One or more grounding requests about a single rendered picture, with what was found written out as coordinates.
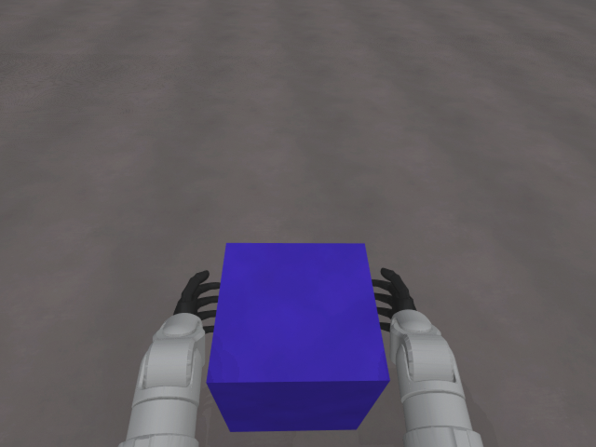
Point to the left robot hand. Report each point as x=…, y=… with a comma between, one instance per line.
x=189, y=302

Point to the robot left forearm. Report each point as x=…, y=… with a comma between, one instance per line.
x=167, y=392

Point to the right robot hand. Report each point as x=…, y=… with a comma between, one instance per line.
x=399, y=299

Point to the robot right forearm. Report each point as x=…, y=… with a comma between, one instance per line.
x=431, y=391

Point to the carton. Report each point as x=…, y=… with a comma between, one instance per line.
x=297, y=343

